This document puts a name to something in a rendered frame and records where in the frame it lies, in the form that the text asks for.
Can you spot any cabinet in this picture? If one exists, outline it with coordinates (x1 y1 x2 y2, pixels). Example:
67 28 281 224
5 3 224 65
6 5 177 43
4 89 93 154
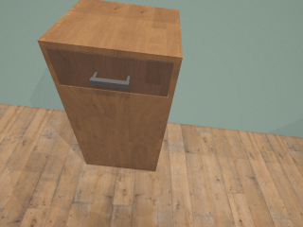
37 0 183 171

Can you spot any drawer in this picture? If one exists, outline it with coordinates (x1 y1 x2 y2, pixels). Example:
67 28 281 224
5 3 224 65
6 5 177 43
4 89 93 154
47 47 174 97

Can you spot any handle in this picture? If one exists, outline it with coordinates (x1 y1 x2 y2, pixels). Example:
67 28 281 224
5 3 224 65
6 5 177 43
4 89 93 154
89 72 131 89

